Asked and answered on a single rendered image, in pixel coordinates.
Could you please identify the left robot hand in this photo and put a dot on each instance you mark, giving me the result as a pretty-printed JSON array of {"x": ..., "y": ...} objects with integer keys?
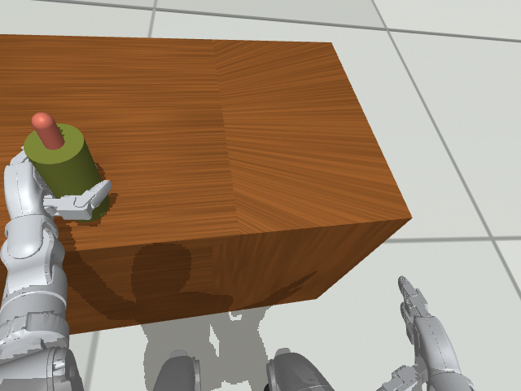
[{"x": 27, "y": 193}]

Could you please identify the left robot arm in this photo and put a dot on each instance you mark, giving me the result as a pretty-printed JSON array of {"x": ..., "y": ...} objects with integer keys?
[{"x": 34, "y": 336}]

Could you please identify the bottle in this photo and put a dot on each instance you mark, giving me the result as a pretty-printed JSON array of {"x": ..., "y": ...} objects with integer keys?
[{"x": 60, "y": 155}]

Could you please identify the right robot arm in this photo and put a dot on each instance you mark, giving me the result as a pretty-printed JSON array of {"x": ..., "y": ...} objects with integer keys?
[{"x": 449, "y": 381}]

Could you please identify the right robot hand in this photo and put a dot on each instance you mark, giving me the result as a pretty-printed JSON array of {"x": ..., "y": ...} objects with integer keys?
[{"x": 433, "y": 350}]

